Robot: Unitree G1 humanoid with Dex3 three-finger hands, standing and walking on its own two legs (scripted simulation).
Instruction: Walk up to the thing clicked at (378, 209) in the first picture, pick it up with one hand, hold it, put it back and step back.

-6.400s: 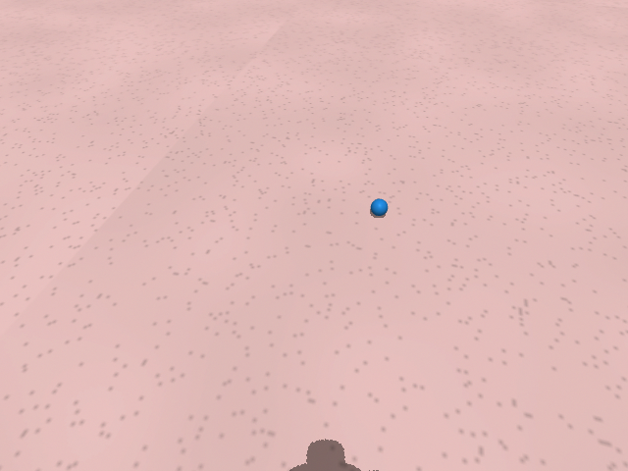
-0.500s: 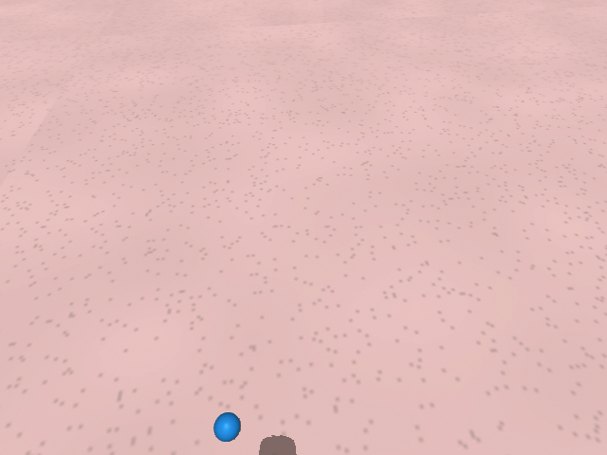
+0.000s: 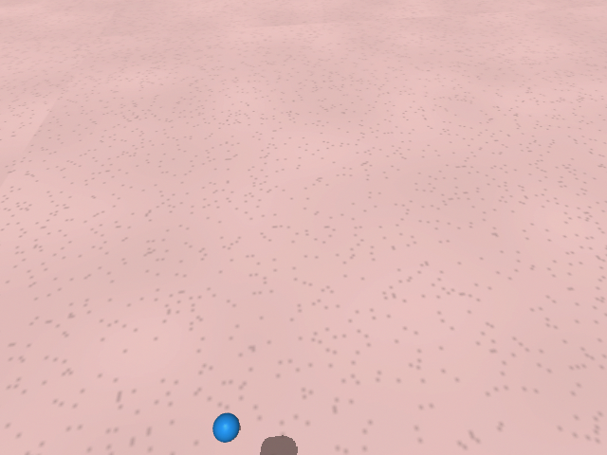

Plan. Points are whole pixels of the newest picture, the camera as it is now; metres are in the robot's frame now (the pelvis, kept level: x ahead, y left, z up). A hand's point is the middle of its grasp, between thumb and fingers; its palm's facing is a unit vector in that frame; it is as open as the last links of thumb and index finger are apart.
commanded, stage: stand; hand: left
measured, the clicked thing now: (226, 427) +0.38 +0.26 -0.74
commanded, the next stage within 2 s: walk up in 0.72 s
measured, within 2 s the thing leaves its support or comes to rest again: neither
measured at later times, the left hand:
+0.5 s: hand out of the picture +0.07 +0.26 -0.15, palm faces -0.02 -0.94 -0.35, open 7.4 cm
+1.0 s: hand out of the picture +0.08 +0.30 -0.17, palm faces -0.03 -0.92 -0.38, open 7.4 cm
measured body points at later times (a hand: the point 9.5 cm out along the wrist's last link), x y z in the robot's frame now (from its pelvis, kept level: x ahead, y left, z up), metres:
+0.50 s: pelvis +0.00 +0.00 +0.00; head +0.01 +0.00 +0.45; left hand +0.08 +0.30 -0.13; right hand +0.07 -0.30 -0.14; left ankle -0.02 +0.14 -0.75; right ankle +0.00 -0.11 -0.75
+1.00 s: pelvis -0.05 +0.03 -0.02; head +0.02 +0.04 +0.42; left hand +0.08 +0.34 -0.15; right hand +0.05 -0.30 -0.14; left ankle -0.07 +0.15 -0.72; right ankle +0.00 -0.11 -0.75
